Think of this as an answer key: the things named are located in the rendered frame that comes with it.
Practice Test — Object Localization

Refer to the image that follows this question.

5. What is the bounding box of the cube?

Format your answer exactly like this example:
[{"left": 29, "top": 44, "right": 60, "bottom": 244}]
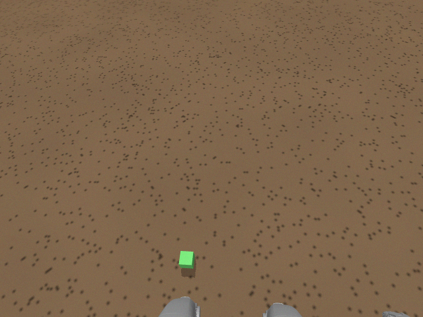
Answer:
[{"left": 179, "top": 251, "right": 195, "bottom": 269}]

